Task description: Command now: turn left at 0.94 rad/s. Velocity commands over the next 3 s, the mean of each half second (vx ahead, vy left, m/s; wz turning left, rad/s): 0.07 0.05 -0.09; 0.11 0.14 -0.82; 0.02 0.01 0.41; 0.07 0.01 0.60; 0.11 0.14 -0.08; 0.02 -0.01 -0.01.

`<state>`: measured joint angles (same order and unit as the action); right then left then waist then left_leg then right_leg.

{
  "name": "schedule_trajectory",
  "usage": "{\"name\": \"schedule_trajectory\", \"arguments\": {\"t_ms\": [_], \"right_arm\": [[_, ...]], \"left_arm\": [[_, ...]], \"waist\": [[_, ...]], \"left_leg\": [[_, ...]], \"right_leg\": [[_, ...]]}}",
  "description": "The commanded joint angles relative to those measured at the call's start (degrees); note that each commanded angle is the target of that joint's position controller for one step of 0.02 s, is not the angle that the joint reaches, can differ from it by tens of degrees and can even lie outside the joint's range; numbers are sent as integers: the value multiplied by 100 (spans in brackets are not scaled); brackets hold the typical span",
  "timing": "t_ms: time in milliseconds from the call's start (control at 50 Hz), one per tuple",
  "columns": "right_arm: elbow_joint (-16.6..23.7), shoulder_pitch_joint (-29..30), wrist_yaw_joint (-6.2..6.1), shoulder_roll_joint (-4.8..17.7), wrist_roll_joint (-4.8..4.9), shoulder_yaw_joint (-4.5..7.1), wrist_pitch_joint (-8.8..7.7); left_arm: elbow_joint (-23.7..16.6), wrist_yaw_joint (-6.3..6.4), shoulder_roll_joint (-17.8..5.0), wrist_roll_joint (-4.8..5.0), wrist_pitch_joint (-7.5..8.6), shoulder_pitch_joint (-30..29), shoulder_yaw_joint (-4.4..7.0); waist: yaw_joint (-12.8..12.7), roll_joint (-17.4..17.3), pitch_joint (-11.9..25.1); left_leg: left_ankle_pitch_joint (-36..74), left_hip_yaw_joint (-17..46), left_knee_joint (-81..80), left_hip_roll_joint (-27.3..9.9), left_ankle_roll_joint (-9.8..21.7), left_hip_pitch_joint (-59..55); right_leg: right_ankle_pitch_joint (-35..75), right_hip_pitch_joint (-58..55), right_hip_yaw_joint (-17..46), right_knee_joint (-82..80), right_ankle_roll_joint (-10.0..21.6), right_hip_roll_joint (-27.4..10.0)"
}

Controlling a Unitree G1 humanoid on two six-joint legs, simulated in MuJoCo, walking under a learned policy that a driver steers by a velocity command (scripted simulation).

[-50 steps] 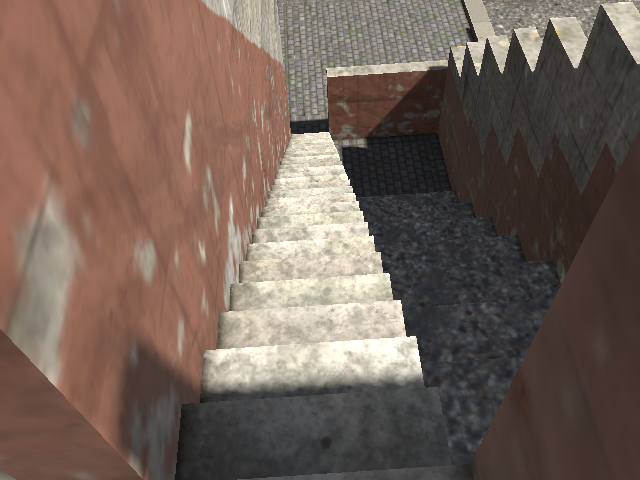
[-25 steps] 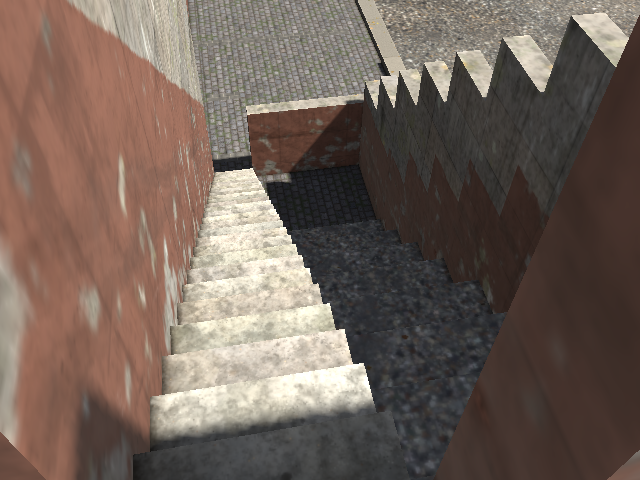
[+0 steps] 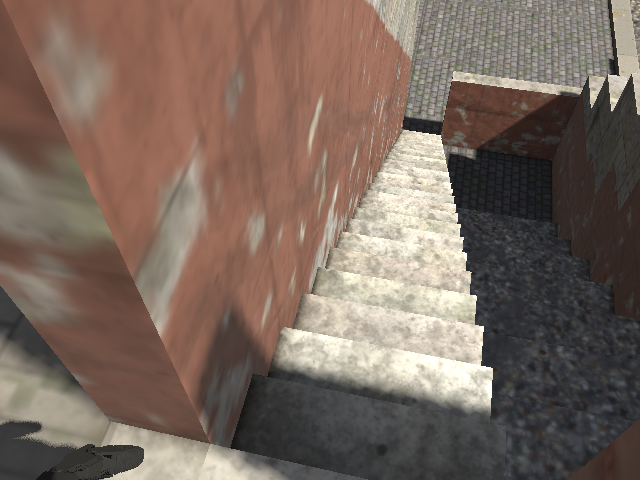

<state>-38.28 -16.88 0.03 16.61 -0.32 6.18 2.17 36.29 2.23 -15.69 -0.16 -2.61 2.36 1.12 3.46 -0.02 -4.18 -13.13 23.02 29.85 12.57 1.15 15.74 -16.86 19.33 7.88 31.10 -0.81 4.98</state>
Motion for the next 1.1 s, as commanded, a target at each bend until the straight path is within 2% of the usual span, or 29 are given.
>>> {"name": "schedule_trajectory", "arguments": {"t_ms": [20, 40, 60, 80, 180, 240, 300, 380, 400, 420, 440, 460, 480, 540, 560, 600, 640, 680, 720, 740, 760, 780, 820, 840, 900, 960, 1020, 1040, 1100], "right_arm": [[389, -192, -18, 420, 128, 198, -106], [378, -327, -64, 772, 22, 217, -189], [361, -184, -87, 1039, -72, 245, -210], [195, -203, -62, 958, -51, 247, -215], [-219, -456, 52, 364, -35, 18, -120], [-134, -40, 11, 268, -30, -97, -104], [-2, 56, -132, 251, 30, -146, -198], [-139, -490, -337, 216, -4, -166, -279], [-154, -545, -364, 597, -45, -83, -334], [136, -86, -401, 1141, -34, -28, -259], [470, 609, 224, 590, -264, -65, -26], [455, 510, 377, 7, -319, -276, 23], [336, 276, 386, -183, -298, -344, -11], [36, -350, 35, -4, -342, -328, -331], [11, -424, -10, 20, -306, -302, -398], [-23, -314, -85, 22, -371, -291, -388], [106, -101, -170, -34, -339, -336, -234], [131, 16, -304, 18, -213, -373, -185], [143, 214, -305, 403, -6, -294, -168], [249, 336, -323, 463, 82, -303, -149], [839, 426, -265, -263, -58, -520, -48], [910, 486, -268, 82, -275, -419, 44], [874, 493, -288, 165, -247, -415, 41], [881, 496, -313, 131, -247, -413, 60], [877, 383, -219, -163, -267, -491, 174], [783, 369, -252, -22, -194, -448, 125], [727, 681, -207, -176, -206, -511, 186], [644, 704, -191, -255, -179, -536, 245], [471, 902, -173, -324, -14, -568, 167]], "left_arm": [[-261, 157, -1291, -31, 178, 403, 366], [-338, 130, -1442, 35, 57, 204, 387], [-306, 105, -1082, 7, -2, 283, 319], [-283, 58, -773, -17, -3, 131, 242], [128, -104, -374, -75, 153, 204, 139], [408, -193, -890, -88, -1, 609, 351], [535, -216, -1107, -87, -196, 962, 495], [542, -292, -1045, 0, -32, 852, 575], [481, -262, -791, 3, 8, 902, 537], [323, -241, -328, 59, 28, 1098, 442], [470, 143, -928, 204, -193, 746, 652], [436, 193, -1257, 67, -229, 667, 717], [421, 185, -1191, -42, -208, 631, 744], [464, -178, -644, -230, -10, 701, 585], [380, -262, -499, -260, 26, 637, 539], [295, -142, -347, -226, 56, 844, 511], [21, 33, -195, -173, 29, 581, 443], [-108, 161, -107, -148, 69, 852, 455], [-60, 47, -161, -308, 194, 1528, 463], [-49, 56, -566, -378, 307, 2199, 585], [-231, 58, -1645, -271, 267, 2132, 833], [-262, 32, -1539, 10, 129, 2307, 885], [-364, 98, -825, -89, 2, 1612, 619], [-459, 126, -692, -142, 19, 1293, 544], [-391, 112, -618, -220, 138, 1186, 478], [-313, 132, -634, -62, 151, 1414, 479], [-123, 140, -52, 24, 116, 1707, 197], [-38, 126, 148, -9, 137, 1789, 90], [187, 113, 12, -176, 134, 1852, 107]], "waist": [[-232, 750, 805], [-354, 1173, 865], [-337, 591, 780], [-264, 373, 660], [-204, 898, 637], [-513, 1416, 339], [-588, 1245, 383], [-78, 1009, 672], [-104, 415, 802], [-233, -1083, 845], [330, -2528, 519], [243, -2217, -33], [163, -1542, -320], [84, -331, -341], [78, -257, -220], [-114, -701, 190], [-187, -535, 202], [-419, -288, 330], [-859, 145, 1028], [-1276, 517, 1466], [-858, 1688, 1586], [-1062, 907, 1685], [-599, 222, 406], [-379, 165, 246], [-195, 135, 650], [-297, 333, 1121], [-502, 432, 1025], [-548, 462, 962], [-745, 826, 748]], "left_leg": [[-1708, 62, 945, -188, -204, 1102], [-2282, -1096, 2258, 74, -294, 1724], [-1927, -1151, 2934, -417, -294, 1489], [-1602, -1156, 3349, -430, -293, 1264], [-968, -1477, 3313, -485, -369, 781], [-1417, -2260, 1596, -708, -340, 579], [-1575, -2087, 669, -629, -187, 388], [-156, -2017, -1397, -659, 95, -1204], [-246, -1432, -1660, -1502, 237, -2073], [-278, 117, -1898, -3199, 753, -2032], [-3109, -736, -2029, -2597, 1394, -787], [-3158, -866, -2235, -2544, 1574, -207], [-2827, -1243, -2245, -2350, 1532, -131], [-613, -1680, -1897, -2229, 1368, -1482], [274, -1814, -1698, -2357, 1350, -1729], [1749, -2320, -1302, -2277, 1265, -1388], [2265, -2541, -1011, -2399, 1179, -931], [3747, -2746, -231, -2452, 981, -669], [4673, -3294, 1547, -2351, 574, -247], [2898, -3487, 3068, -2022, 232, 746], [-1690, -3176, 4705, -984, -135, 2855], [-1656, -1929, 5389, -1034, -246, 3113], [-1052, -1895, 5518, -1340, -272, 3391], [-767, -1958, 5389, -1396, -315, 3252], [-249, -2085, 5302, -1272, -456, 2737], [78, -2085, 5071, -1421, -565, 2743], [310, -2183, 4344, -1603, -690, 2538], [283, -2169, 3870, -1647, -708, 2369], [-157, -2142, 2337, -1520, -530, 1396]], "right_leg": [[9, -2035, 1373, -1736, 377, -1714], [499, -1741, 2615, -1742, 1032, -2780], [1226, -1335, 2364, -1528, 1149, -2635], [1605, -1038, 1752, -1377, 1167, -2244], [2371, -984, 598, -1378, 1020, -1329], [1666, -1220, 988, -1445, 964, -1059], [1879, -1311, 1689, -1299, 1176, -1322], [1175, -440, 1668, -1035, 732, -777], [-84, 478, 1314, -572, 410, -411], [-1229, 1242, 188, 885, 138, 355], [-1154, 1425, -865, 2737, 257, -104], [-1456, 1573, -847, 3303, 422, 10], [-1236, 1734, -873, 3345, 466, -164], [-859, 2475, -1001, 2810, 462, -543], [-713, 2546, -973, 2660, 476, -669], [-1095, 1639, -1056, 2194, 501, -654], [-1157, 1167, -1459, 1942, 416, -657], [-754, 606, -1520, 1572, 353, -523], [-93, -759, -1601, 682, 524, -143], [77, -1896, -374, -339, 755, -627], [1212, -2713, 2802, -841, 1612, -2411], [1343, -2361, 3616, -1124, 2144, -2635], [1109, -1048, 2471, -1004, 1937, -2272], [1562, -561, 1996, -896, 1666, -1876], [3363, -137, 1331, -413, 1316, -1250], [3752, -674, 1088, -429, 1139, -1176], [3375, -866, 861, -554, 1131, -1130], [3077, -848, 780, -630, 1137, -1141], [2379, -684, 406, -853, 983, -1145]]}}
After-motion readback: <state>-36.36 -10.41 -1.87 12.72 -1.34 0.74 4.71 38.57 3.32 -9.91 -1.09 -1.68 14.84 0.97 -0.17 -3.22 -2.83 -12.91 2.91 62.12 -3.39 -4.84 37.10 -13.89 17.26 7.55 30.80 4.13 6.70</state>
